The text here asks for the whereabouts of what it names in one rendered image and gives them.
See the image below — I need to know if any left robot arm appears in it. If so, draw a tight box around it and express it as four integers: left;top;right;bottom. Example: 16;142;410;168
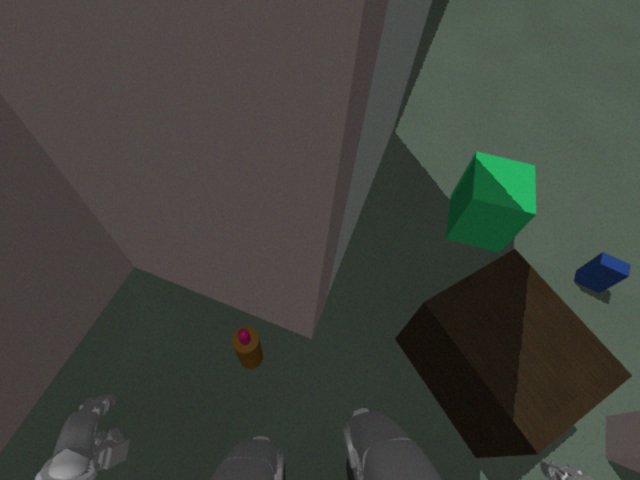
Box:
35;447;98;480

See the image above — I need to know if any left robot hand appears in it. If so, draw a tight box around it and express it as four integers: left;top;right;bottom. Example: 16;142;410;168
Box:
53;394;130;471

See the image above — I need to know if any right robot hand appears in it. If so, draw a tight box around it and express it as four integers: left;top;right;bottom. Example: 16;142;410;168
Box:
540;461;593;480

